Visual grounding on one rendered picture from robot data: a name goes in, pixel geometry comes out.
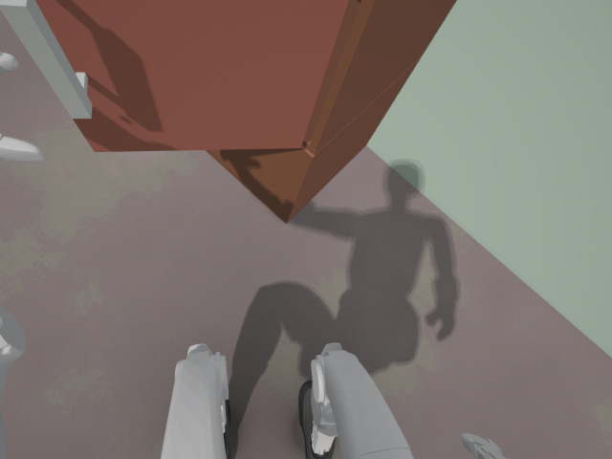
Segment cupboard door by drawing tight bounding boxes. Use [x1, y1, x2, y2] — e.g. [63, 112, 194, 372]
[35, 0, 349, 152]

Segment robot left thigh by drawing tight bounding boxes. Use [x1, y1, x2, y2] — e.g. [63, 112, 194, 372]
[161, 351, 229, 459]

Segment robot right hand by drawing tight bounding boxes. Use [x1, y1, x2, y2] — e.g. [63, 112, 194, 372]
[461, 433, 510, 459]

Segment right robot shin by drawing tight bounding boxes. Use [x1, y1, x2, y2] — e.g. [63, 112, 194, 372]
[311, 343, 356, 453]

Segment robot left hand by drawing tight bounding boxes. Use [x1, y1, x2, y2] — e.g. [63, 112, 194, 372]
[0, 52, 45, 163]

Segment left robot upper arm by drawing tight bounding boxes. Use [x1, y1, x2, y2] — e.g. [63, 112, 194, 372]
[0, 303, 26, 459]

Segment handle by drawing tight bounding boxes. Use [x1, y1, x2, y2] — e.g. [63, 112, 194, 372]
[0, 0, 92, 119]

